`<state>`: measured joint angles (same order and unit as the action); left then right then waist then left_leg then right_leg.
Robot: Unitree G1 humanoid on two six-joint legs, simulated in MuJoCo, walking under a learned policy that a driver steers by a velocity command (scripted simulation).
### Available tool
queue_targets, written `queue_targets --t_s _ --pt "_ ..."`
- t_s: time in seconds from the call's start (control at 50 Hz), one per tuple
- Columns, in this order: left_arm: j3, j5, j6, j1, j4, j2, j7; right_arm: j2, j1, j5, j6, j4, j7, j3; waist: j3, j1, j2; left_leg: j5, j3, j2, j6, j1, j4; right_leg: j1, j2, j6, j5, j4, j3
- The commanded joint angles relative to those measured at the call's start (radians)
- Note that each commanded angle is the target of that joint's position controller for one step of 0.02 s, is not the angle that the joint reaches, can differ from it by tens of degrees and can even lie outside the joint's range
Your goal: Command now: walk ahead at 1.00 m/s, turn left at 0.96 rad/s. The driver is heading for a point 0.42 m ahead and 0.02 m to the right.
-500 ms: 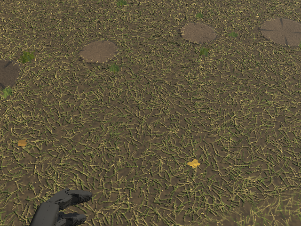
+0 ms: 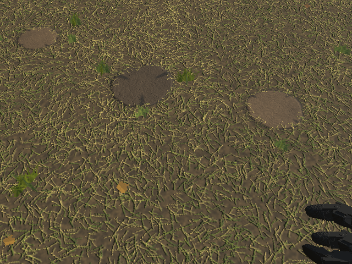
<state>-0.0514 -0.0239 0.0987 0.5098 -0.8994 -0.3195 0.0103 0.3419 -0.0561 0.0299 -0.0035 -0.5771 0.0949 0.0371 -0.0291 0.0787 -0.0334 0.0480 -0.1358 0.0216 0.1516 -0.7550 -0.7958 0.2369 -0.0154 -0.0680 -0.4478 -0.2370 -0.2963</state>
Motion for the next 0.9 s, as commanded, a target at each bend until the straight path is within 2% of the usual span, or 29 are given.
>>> queue_targets --t_s 0.02,0.04,0.06,0.08,0.1,0.12,0.14,0.2,0.26,0.3,0.32,0.34,0.38,0.42,0.44,0.46,0.48,0.5,0.52,0.56,0.6,0.64,0.68,0.72,0.76,0.8,0.84,0.88,0.9 --pt "-0.044 -0.007 -0.009 -0.162 0.127 -0.222 0.018 0.080 0.320 -0.001 -0.006 -0.044 -0.013 0.027 0.102 -0.272 0.142 0.069 -0.052 -0.124 0.064 0.532 0.023 -0.241 -0.243 0.085 1.539 -0.374 0.038" --pt "-0.046 -0.011 -0.025 -0.204 0.150 -0.224 0.017 0.125 0.536 -0.001 -0.010 -0.114 -0.031 0.055 0.195 -0.360 0.124 0.097 0.007 -0.137 0.101 0.787 0.078 -0.354 -0.247 0.097 1.445 -0.669 0.063" --pt "-0.038 -0.022 -0.031 -0.190 0.147 -0.169 0.002 0.171 0.565 -0.011 -0.007 -0.150 -0.060 0.083 0.179 -0.329 -0.001 0.163 0.126 -0.092 0.129 0.964 0.143 -0.582 -0.114 0.080 0.630 -1.035 0.068" --pt "-0.005 -0.026 -0.024 -0.112 0.233 -0.046 -0.010 0.291 0.436 0.001 0.014 -0.107 -0.073 0.103 0.191 -0.155 -0.233 0.078 0.594 0.131 0.241 1.125 0.198 -0.961 0.032 0.027 -0.078 -1.423 0.123" --pt "-0.005 -0.017 0.001 -0.196 0.313 -0.112 -0.008 0.309 0.482 -0.003 0.023 -0.065 -0.076 0.116 0.354 -0.220 -0.115 0.286 0.891 0.216 0.341 1.215 0.408 -1.100 0.029 0.033 -0.018 -1.465 0.346" --pt "0.002 -0.016 0.020 -0.272 0.327 -0.122 -0.009 0.269 0.470 -0.009 0.019 -0.085 -0.087 0.110 0.215 -0.205 -0.005 0.369 0.923 0.227 0.304 1.092 0.527 -1.147 -0.022 0.040 0.047 -1.368 0.380" --pt "0.007 -0.017 0.025 -0.278 0.316 -0.120 -0.007 0.216 0.442 -0.010 0.008 -0.101 -0.094 0.096 0.074 -0.146 0.083 0.310 0.852 0.198 0.263 0.909 0.556 -1.107 -0.062 0.040 0.091 -1.247 0.375" --pt "0.021 -0.044 -0.034 -0.192 0.264 -0.085 -0.009 0.099 0.355 -0.014 -0.047 -0.108 -0.106 0.046 -0.026 -0.019 0.135 -0.054 0.588 0.117 0.208 0.520 0.568 -0.869 -0.140 0.012 0.065 -1.046 0.349" --pt "0.042 -0.027 -0.045 -0.300 0.308 -0.013 -0.019 0.106 0.378 -0.022 -0.081 -0.154 -0.089 0.044 -0.072 -0.026 0.100 -0.600 0.362 0.028 0.147 0.403 0.561 -0.773 -0.123 0.010 0.206 -0.761 0.272" --pt "0.053 -0.015 -0.037 -0.342 0.308 0.024 -0.029 0.085 0.401 -0.033 -0.086 -0.180 -0.079 0.041 -0.028 -0.064 0.050 -0.676 0.247 -0.057 0.064 0.424 0.533 -0.666 -0.068 0.049 0.464 -0.545 0.224" --pt "0.037 0.025 0.015 -0.489 0.338 0.006 -0.019 0.035 0.419 -0.080 -0.086 -0.167 -0.108 0.035 -0.010 -0.144 0.100 -0.507 0.287 -0.029 0.055 0.444 0.509 -0.667 -0.025 0.036 0.585 -0.453 0.259" --pt "0.036 0.027 0.035 -0.518 0.352 0.009 -0.022 0.063 0.458 -0.082 -0.078 -0.191 -0.124 0.033 0.010 -0.150 0.087 -0.449 0.297 -0.014 0.047 0.530 0.510 -0.684 0.007 0.040 0.666 -0.342 0.255" --pt "0.024 0.024 0.053 -0.546 0.362 -0.004 -0.032 0.094 0.511 -0.060 -0.057 -0.224 -0.139 0.044 0.027 -0.166 -0.013 -0.346 0.340 0.020 0.013 0.628 0.470 -0.648 0.038 0.065 0.785 -0.220 0.280" --pt "-0.008 0.015 0.051 -0.447 0.335 -0.061 -0.031 0.081 0.498 -0.037 -0.045 -0.228 -0.139 0.043 0.084 -0.102 -0.070 -0.440 0.366 0.024 -0.020 0.690 0.347 -0.532 0.081 0.093 0.750 -0.223 0.282" --pt "-0.022 0.012 0.050 -0.329 0.305 -0.080 -0.030 0.088 0.440 -0.036 -0.041 -0.213 -0.135 0.046 0.125 -0.014 -0.080 -0.513 0.341 0.005 -0.052 0.687 0.212 -0.419 0.079 0.105 0.772 -0.198 0.274" --pt "-0.032 0.004 0.048 -0.167 0.260 -0.105 -0.028 0.075 0.377 -0.029 -0.038 -0.181 -0.129 0.043 0.200 0.072 -0.059 -0.415 0.316 -0.034 -0.098 0.622 -0.024 -0.239 -0.006 0.126 0.961 -0.214 0.317" --pt "-0.022 -0.030 0.046 -0.091 0.243 -0.142 -0.029 -0.027 0.512 -0.011 -0.037 -0.178 -0.119 0.018 0.366 0.016 0.225 0.406 0.282 -0.172 -0.170 0.385 -0.486 0.074 -0.286 0.276 1.470 -0.355 0.576" --pt "-0.014 -0.025 0.043 -0.049 0.215 -0.100 -0.045 -0.039 0.739 -0.058 -0.040 -0.238 -0.099 0.001 0.596 -0.029 0.346 0.646 0.438 -0.212 -0.182 0.238 -0.706 0.269 -0.458 0.450 1.342 -0.314 0.968" --pt "-0.019 -0.005 0.026 -0.146 0.259 -0.084 -0.044 0.059 0.665 -0.063 -0.025 -0.246 -0.097 0.020 0.545 0.001 0.186 0.578 0.448 -0.142 -0.197 0.222 -0.749 0.162 -0.418 0.430 1.099 -0.251 0.931" --pt "0.008 0.016 -0.003 -0.338 0.270 -0.026 -0.035 0.088 0.405 -0.046 0.003 -0.173 -0.113 0.036 0.226 -0.053 -0.025 0.469 0.314 -0.061 -0.208 0.199 -0.610 -0.247 -0.295 0.343 0.735 -0.144 0.730" --pt "0.014 -0.001 -0.015 -0.387 0.254 -0.023 -0.036 0.045 0.418 -0.041 0.032 -0.166 -0.123 0.037 0.116 -0.117 0.054 0.403 0.259 -0.014 -0.205 0.298 -0.462 -0.494 -0.203 0.294 0.614 -0.059 0.626" --pt "0.014 -0.007 -0.014 -0.413 0.236 -0.014 -0.044 -0.017 0.457 -0.036 0.037 -0.183 -0.132 0.024 0.112 -0.142 0.106 0.394 0.221 0.003 -0.208 0.398 -0.266 -0.595 -0.144 0.274 0.676 -0.037 0.511" --pt "0.005 -0.008 -0.015 -0.400 0.214 -0.031 -0.039 -0.037 0.421 -0.024 0.033 -0.178 -0.141 0.016 0.160 -0.130 0.126 0.375 0.210 0.017 -0.212 0.443 -0.122 -0.578 -0.154 0.293 0.741 -0.046 0.486" --pt "-0.003 -0.001 -0.029 -0.390 0.202 -0.049 -0.031 -0.017 0.386 -0.024 0.040 -0.180 -0.143 0.020 0.195 -0.111 0.136 0.304 0.215 0.033 -0.202 0.482 -0.034 -0.569 -0.171 0.293 0.505 -0.022 0.503" --pt "-0.006 0.004 -0.048 -0.406 0.201 -0.063 -0.023 0.011 0.338 -0.028 0.050 -0.178 -0.142 0.029 0.152 -0.097 0.151 0.264 0.205 0.032 -0.186 0.500 0.029 -0.619 -0.171 0.279 0.142 0.030 0.534" --pt "-0.003 0.007 -0.064 -0.415 0.196 -0.059 -0.015 0.011 0.309 -0.022 0.048 -0.180 -0.139 0.031 0.094 -0.097 0.156 0.242 0.186 0.023 -0.168 0.519 0.108 -0.664 -0.167 0.257 -0.037 0.050 0.551" --pt "0.005 0.016 -0.074 -0.395 0.180 -0.033 -0.009 -0.008 0.317 -0.013 0.036 -0.197 -0.135 0.030 0.071 -0.106 0.135 0.193 0.160 0.010 -0.141 0.578 0.234 -0.682 -0.140 0.216 -0.124 0.028 0.531" --pt "0.014 0.012 -0.072 -0.347 0.160 -0.004 -0.008 0.015 0.314 0.001 0.024 -0.191 -0.137 0.029 0.050 -0.091 0.072 0.186 0.247 0.090 -0.093 0.593 0.349 -0.687 -0.088 0.146 -0.122 -0.052 0.483" --pt "0.006 0.012 -0.072 -0.320 0.163 -0.012 -0.007 0.064 0.293 -0.009 0.020 -0.213 -0.136 0.045 0.022 -0.038 -0.062 0.361 0.268 0.084 -0.067 0.463 0.367 -0.635 -0.014 0.116 -0.036 -0.088 0.384"
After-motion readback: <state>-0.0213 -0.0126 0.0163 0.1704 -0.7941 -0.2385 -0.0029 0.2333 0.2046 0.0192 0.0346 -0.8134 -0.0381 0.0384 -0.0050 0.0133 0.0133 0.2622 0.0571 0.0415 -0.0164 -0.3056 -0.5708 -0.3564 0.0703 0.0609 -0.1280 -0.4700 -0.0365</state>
